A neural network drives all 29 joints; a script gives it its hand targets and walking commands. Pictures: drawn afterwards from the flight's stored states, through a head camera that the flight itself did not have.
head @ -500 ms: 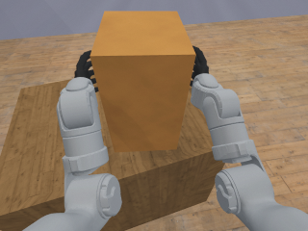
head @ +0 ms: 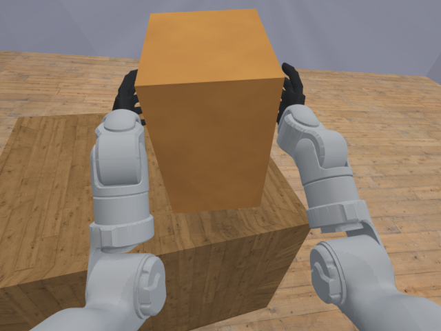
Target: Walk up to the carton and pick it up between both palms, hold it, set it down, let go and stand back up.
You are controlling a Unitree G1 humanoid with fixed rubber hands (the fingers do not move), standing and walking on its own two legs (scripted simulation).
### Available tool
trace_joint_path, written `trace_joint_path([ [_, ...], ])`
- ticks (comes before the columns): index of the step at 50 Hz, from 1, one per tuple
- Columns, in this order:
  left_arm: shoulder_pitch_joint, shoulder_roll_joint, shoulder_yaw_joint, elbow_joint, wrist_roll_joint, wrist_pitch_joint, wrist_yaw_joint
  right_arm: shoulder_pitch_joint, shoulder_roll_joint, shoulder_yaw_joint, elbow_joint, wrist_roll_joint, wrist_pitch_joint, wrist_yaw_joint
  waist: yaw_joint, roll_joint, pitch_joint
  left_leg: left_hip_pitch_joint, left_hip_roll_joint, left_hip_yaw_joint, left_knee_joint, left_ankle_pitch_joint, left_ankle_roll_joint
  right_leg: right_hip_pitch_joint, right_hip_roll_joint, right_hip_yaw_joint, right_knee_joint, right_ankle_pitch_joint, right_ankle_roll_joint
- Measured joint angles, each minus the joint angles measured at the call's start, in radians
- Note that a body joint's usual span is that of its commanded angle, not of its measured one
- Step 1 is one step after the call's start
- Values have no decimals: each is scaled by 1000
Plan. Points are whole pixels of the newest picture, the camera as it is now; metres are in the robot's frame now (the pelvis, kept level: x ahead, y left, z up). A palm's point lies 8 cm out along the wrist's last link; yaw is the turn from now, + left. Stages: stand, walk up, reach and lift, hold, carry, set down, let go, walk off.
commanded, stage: hold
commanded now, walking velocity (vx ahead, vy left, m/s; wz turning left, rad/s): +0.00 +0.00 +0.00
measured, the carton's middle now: (210, 120) +0.39 -0.01 +0.22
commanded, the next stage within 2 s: none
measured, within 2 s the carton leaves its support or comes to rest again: neither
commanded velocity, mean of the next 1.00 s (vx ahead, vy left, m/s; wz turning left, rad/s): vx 0.00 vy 0.00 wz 0.00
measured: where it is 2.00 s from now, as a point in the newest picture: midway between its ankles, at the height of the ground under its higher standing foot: outside the picture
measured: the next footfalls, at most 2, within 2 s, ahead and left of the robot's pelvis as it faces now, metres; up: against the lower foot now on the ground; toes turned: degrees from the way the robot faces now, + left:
none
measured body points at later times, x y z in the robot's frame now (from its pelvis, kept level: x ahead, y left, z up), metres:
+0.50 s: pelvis +0.01 +0.01 +0.01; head -0.03 +0.01 +0.45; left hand +0.38 +0.13 +0.21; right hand +0.39 -0.14 +0.20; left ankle +0.02 +0.12 -0.75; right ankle +0.01 -0.09 -0.75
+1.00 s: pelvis +0.02 +0.01 +0.01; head +0.00 +0.00 +0.45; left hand +0.40 +0.12 +0.22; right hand +0.41 -0.14 +0.21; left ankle +0.02 +0.12 -0.75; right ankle +0.01 -0.09 -0.75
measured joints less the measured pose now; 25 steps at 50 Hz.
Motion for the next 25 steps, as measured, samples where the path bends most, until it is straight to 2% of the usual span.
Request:
trace_joint_path([
  [8,-13,1,-11,-6,-33,-26,30,7,-15,7,-35,-15,-14,8,1,31,4,-63,1,6,14,7,3,-59,-1,1,4,13,5],
  [15,-21,-8,-8,-12,-32,-27,29,31,-27,27,-65,-16,-16,2,5,44,2,-51,3,9,8,2,4,-41,2,0,-19,18,4],
  [19,-12,-9,33,40,-48,28,28,6,9,-2,0,-74,67,14,53,71,-8,42,5,54,-127,54,4,-1,1,51,-76,45,3],
  [22,-9,-15,55,71,-42,78,25,-10,6,8,52,-89,122,25,73,104,-3,74,3,66,-201,87,9,13,-1,65,-118,68,8],
  [25,23,-29,57,28,-44,102,30,13,-8,51,26,-74,145,20,85,130,11,83,3,67,-254,117,11,12,-2,67,-150,86,10],
])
